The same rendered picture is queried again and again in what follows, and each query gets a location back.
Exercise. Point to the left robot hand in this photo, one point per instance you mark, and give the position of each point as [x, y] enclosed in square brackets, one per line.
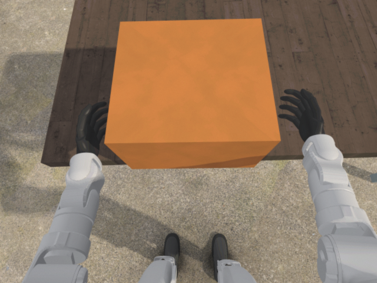
[89, 136]

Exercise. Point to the left robot shin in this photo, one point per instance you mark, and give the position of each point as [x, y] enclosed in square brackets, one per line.
[167, 258]

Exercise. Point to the right robot hand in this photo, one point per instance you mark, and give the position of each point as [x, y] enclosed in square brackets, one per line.
[308, 118]

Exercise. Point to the left robot upper arm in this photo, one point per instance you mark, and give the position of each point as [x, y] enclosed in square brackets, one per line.
[58, 273]

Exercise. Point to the table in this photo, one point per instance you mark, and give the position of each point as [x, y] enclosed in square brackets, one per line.
[327, 47]

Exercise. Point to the right robot thigh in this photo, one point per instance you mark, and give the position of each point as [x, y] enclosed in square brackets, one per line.
[234, 274]

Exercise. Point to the right robot upper arm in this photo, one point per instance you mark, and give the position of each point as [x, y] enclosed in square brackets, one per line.
[347, 259]

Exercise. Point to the robot right forearm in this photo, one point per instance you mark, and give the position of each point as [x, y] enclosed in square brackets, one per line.
[336, 206]

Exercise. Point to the robot left forearm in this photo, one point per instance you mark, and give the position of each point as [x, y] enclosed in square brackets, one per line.
[67, 241]

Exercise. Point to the carton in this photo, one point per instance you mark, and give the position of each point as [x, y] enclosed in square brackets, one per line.
[191, 94]

